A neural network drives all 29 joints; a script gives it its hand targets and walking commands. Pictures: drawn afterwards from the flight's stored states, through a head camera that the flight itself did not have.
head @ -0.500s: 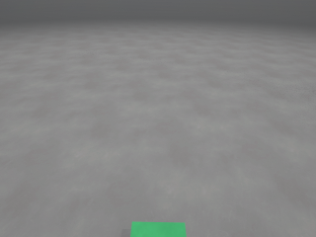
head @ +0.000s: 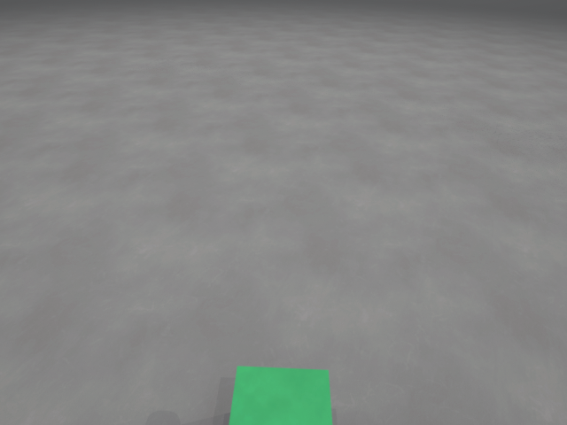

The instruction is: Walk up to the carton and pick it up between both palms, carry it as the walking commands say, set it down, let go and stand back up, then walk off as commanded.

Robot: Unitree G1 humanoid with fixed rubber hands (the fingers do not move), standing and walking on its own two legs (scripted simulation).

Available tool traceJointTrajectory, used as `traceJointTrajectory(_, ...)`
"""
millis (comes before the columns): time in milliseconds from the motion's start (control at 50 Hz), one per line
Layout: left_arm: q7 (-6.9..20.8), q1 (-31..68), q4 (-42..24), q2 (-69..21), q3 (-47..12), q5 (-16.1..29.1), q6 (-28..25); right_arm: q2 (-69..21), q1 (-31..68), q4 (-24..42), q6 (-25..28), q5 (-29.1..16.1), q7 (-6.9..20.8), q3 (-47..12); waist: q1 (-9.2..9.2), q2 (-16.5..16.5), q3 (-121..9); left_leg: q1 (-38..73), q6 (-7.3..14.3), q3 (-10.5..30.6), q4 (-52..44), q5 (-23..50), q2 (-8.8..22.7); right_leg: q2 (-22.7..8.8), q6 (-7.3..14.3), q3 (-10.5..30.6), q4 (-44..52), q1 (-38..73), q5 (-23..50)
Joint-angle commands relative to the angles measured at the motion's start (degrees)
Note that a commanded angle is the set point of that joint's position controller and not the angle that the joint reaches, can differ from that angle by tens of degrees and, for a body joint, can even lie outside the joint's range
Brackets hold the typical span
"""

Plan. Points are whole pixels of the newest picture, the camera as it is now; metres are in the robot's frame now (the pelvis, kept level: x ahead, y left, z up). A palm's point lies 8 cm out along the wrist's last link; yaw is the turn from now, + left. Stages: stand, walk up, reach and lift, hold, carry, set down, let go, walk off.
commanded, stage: stand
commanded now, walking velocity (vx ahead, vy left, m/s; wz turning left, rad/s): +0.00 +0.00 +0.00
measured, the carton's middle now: (280, 418) +0.41 +0.00 -0.63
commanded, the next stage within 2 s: walk off in 0.50 s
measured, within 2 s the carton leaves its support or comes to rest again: neither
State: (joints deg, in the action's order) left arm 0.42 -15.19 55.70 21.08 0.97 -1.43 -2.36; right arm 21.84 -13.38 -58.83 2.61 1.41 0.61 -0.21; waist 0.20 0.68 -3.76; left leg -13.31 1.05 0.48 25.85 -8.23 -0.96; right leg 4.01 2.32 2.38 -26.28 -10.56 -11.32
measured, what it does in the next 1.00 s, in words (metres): stands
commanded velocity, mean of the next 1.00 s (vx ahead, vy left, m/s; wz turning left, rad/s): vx -0.09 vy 0.00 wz -0.20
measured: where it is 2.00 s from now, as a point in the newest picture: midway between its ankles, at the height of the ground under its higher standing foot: outside the picture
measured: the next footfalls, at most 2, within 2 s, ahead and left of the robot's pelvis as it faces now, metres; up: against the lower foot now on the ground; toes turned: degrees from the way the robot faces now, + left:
left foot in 1.40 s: -0.11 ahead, +0.14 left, +0.00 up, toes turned -23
right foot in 1.74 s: -0.35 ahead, -0.05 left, +0.00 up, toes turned -37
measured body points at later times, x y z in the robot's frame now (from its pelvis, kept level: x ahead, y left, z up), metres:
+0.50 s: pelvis +0.00 +0.01 +0.00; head -0.04 +0.01 +0.45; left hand +0.08 +0.31 -0.12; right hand +0.08 -0.31 -0.11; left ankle +0.07 +0.11 -0.74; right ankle +0.04 -0.09 -0.74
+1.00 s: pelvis -0.03 +0.01 -0.02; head -0.03 -0.01 +0.43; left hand +0.04 +0.28 -0.15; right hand +0.03 -0.28 -0.16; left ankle +0.07 +0.11 -0.74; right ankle +0.02 -0.10 -0.73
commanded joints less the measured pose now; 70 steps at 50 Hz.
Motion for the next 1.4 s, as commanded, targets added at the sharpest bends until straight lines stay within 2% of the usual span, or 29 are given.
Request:
traceJointTrajectory(0,-0.64,1.31,-2.82,14.19,2.89,0.0,-0.69,10.57,2.13,3.46,0.67,0.18,0.24,2.0,0.15,-1.72,5.59,0.05,2.16,9.55,-6.37,-15.98,6.43,-9.35,1.64,11.14,11.77,-8.19,-18.64)
traceJointTrajectory(60,-0.62,0.69,-1.59,12.38,2.4,-0.35,0.16,11.91,2.68,3.48,0.42,-0.08,-0.79,3.0,-1.48,-3.62,9.45,1.97,2.42,9.01,-4.56,-10.31,6.5,-10.35,1.7,12.19,14.26,-13.27,-19.63)
traceJointTrajectory(100,-0.31,5.25,-2.93,10.64,2.53,0.04,-0.44,11.73,2.78,3.02,0.51,-0.5,-0.1,2.11,-2.06,2.43,9.46,-1.11,1.68,9.23,-6.56,-13.82,6.41,-9.28,0.83,10.91,11.05,-10.45,-15.55)
traceJointTrajectory(200,-0.38,4.88,-3.13,12.13,1.8,0.55,-0.75,12.89,5.66,2.67,-0.05,0.08,-0.49,2.77,0.16,-3.57,8.09,1.3,2.48,9.56,-6.55,-8.05,7.14,-10.14,1.4,10.8,11.91,-8.98,-13.29)
traceJointTrajectory(240,-0.13,3.38,-2.4,10.13,1.11,0.64,-0.93,10.82,6.23,2.9,0.43,-0.48,-0.82,2.03,-0.25,3.22,6.84,0.82,2.05,10.3,-8.17,-11.06,7.79,-9.49,1.41,10.51,10.22,-8.59,-9.67)
traceJointTrajectory(320,-0.38,1.6,-0.27,10.53,0.73,0.69,-0.39,12.23,6.32,2.81,0.19,-0.08,-0.43,1.96,0.42,-0.65,7.75,-1.21,3.01,12.0,-9.72,-17.25,8.24,-9.3,0.99,9.43,9.85,-7.19,-11.9)
traceJointTrajectory(360,0.23,2.67,-0.11,10.85,0.96,0.69,0.1,12.48,3.56,1.34,0.29,-0.3,-0.75,2.43,-0.15,5.03,8.21,-0.27,1.81,11.91,-10.98,-19.13,8.66,-8.26,0.98,9.1,9.42,-9.69,-13.38)
traceJointTrajectory(460,0.0,3.52,0.27,10.78,1.3,0.08,-0.33,13.46,6.0,1.12,-0.17,-0.68,-0.54,2.58,0.76,1.19,7.85,-0.08,1.99,9.41,-8.48,-15.51,6.93,-9.24,0.33,9.42,11.49,-8.0,-12.84)
traceJointTrajectory(480,-0.61,7.21,-1.32,12.16,1.42,-0.8,-0.4,9.89,6.95,2.59,0.51,-0.72,-0.31,1.85,-2.24,-2.99,7.4,1.82,2.23,10.05,-8.56,-10.91,8.27,-9.21,1.17,10.57,11.56,-8.94,-11.62)
traceJointTrajectory(560,-0.44,6.09,-0.38,11.43,1.78,0.56,-0.37,12.51,8.49,2.86,0.1,-0.78,0.06,2.3,1.17,1.28,6.77,-0.73,1.56,7.9,-8.21,-10.34,6.18,-9.82,0.65,9.4,10.34,-4.62,-7.22)
traceJointTrajectory(600,-0.35,7.83,-0.03,11.78,1.17,-0.16,-0.44,12.42,2.32,1.33,0.39,-0.8,-0.33,2.71,-2.64,-1.45,5.86,4.34,1.17,7.5,-6.55,-8.46,6.23,-9.81,0.44,10.91,12.77,-8.76,-11.5)
traceJointTrajectory(680,0.23,3.53,2.27,6.26,-0.49,1.56,0.83,9.7,3.49,-0.03,-0.64,-1.36,-0.7,1.82,-0.49,-0.13,4.99,1.92,0.68,8.58,-9.43,-11.06,8.36,-10.28,-0.1,9.24,11.49,-5.91,-9.88)
traceJointTrajectory(760,0.55,2.33,0.42,5.38,-0.55,0.33,1.93,6.12,2.68,0.67,-3.8,-1.48,-2.05,0.84,1.26,3.36,5.35,4.87,0.97,8.58,-7.31,2.2,10.73,-8.38,-1.84,7.71,2.68,-9.78,5.7)
traceJointTrajectory(800,0.26,-0.45,-0.22,4.89,-0.52,1.25,3.2,8.56,1.62,1.58,-4.1,-1.64,-2.41,2.17,0.49,-3.16,3.9,4.99,4.53,9.57,-5.42,13.05,14.15,-6.58,-2.99,5.59,-2.93,-9.6,6.13)
traceJointTrajectory(840,0.44,0.75,-1.55,6.14,-0.1,-0.41,2.93,6.94,1.86,1.13,-5.85,-1.73,-2.94,2.16,0.29,4.6,3.07,6.44,4.16,3.91,-2.37,11.75,12.79,-7.89,-1.93,6.31,-4.37,-11.43,7.21)
traceJointTrajectory(920,-0.59,-1.05,-3.62,3.35,1.52,0.0,4.49,9.89,3.67,3.96,-6.66,-0.85,-4.32,3.97,0.21,11.22,2.97,-2.88,9.85,8.35,-7.63,3.81,21.73,-4.72,-2.63,2.37,-22.32,-10.04,-14.66)
traceJointTrajectory(960,-1.17,-6.54,-1.22,2.04,1.9,-0.5,4.86,5.57,8.04,6.16,-6.62,-0.04,-5.15,3.37,2.6,5.72,0.27,-5.62,10.93,6.77,-3.85,9.48,23.4,-6.45,-2.78,0.32,-26.87,-7.36,-16.81)
traceJointTrajectory(980,-0.78,-4.12,-2.5,1.94,2.16,0.04,4.89,6.87,5.45,4.93,-6.7,-0.09,-4.69,3.87,1.96,-1.34,-0.39,-4.97,7.67,3.95,0.45,10.51,20.57,-8.39,-1.8,0.37,-19.76,-4.57,-12.76)
traceJointTrajectory(1000,-0.13,-2.09,-3.82,2.06,2.36,-0.59,4.06,5.81,7.58,4.5,-7.5,-0.38,-4.34,3.28,2.47,0.51,2.86,-7.47,5.49,1.09,2.72,7.55,17.48,-6.88,-1.55,0.13,-13.08,-6.08,-7.03)
traceJointTrajectory(1020,-0.2,-6.12,-3.66,2.39,3.13,-0.78,4.58,5.46,8.31,5.95,-8.24,0.5,-4.78,3.09,3.67,-4.46,4.0,-14.03,2.86,-1.65,7.22,-5.27,15.31,-10.71,-0.09,6.66,-6.14,-2.76,-4.12)
traceJointTrajectory(1040,-0.49,-4.58,-5.04,9.22,3.88,-1.57,4.76,2.51,8.81,8.05,-8.93,-0.46,-4.63,3.32,2.93,-19.22,10.52,-19.37,-2.69,-8.9,22.82,-21.35,1.43,-25.05,4.63,35.44,12.95,-11.48,0.03)
traceJointTrajectory(1060,-1.01,-1.96,-5.48,9.65,3.53,-2.13,5.74,3.18,9.03,9.66,-9.4,0.13,-4.0,3.61,1.97,-19.03,11.08,-17.38,-3.39,2.01,34.5,-29.68,-1.15,-26.93,8.4,44.36,17.77,-19.34,4.06)
traceJointTrajectory(1080,-1.3,-0.65,-6.65,7.78,3.83,-1.12,6.1,2.2,10.34,10.13,-9.6,0.37,-2.92,3.76,1.94,-12.68,7.28,-12.48,-2.96,4.15,39.72,-23.87,0.8,-24.47,7.77,33.61,16.71,-21.37,-9.98)
traceJointTrajectory(1100,-1.25,1.67,-6.13,9.21,4.48,-0.83,6.29,1.47,4.12,8.38,-9.41,-0.59,-2.08,3.76,-1.56,-13.17,7.08,-11.98,-3.37,3.58,41.78,-20.03,0.25,-20.03,6.29,30.87,15.49,-20.72,-13.64)
traceJointTrajectory(1140,-1.77,7.0,-9.29,4.06,4.23,-0.28,7.36,1.81,3.22,7.33,-8.66,0.14,-2.48,3.64,-0.58,-9.7,3.75,-10.92,-4.18,2.39,41.06,-12.48,3.16,-15.97,2.16,22.98,14.91,-17.7,-14.69)
traceJointTrajectory(1260,-1.33,5.97,-8.77,5.35,5.97,-0.65,7.34,0.34,4.69,9.58,-8.07,-1.39,-3.09,3.65,1.74,-13.21,5.09,-9.52,-5.78,2.48,22.75,-21.61,-0.18,-17.62,5.13,30.6,16.44,-9.08,-13.63)
traceJointTrajectory(1300,-1.61,1.49,-6.45,4.5,6.49,-0.19,7.49,2.28,-3.96,7.45,-8.02,-1.42,-3.25,4.61,2.23,-13.5,-1.87,-2.17,-3.79,0.66,16.12,-20.54,-4.43,-13.6,-1.47,29.81,21.84,-1.84,-18.73)
traceJointTrajectory(1340,-0.85,8.43,-8.83,2.72,6.09,0.31,7.58,1.36,-17.21,3.29,-8.16,-2.21,-4.22,4.73,-2.79,-18.68,-1.94,6.92,-1.76,-3.12,3.9,-19.16,-6.29,-12.36,-4.84,28.44,25.38,-6.74,-19.71)
traceJointTrajectory(1380,-0.94,7.44,-8.59,2.07,5.91,0.79,7.24,3.1,-22.01,0.78,-8.4,-1.2,-6.07,5.26,-3.8,-18.18,3.82,14.62,1.2,-5.13,-11.68,-13.63,-4.58,-4.83,-13.32,18.07,24.53,-12.9,-13.9)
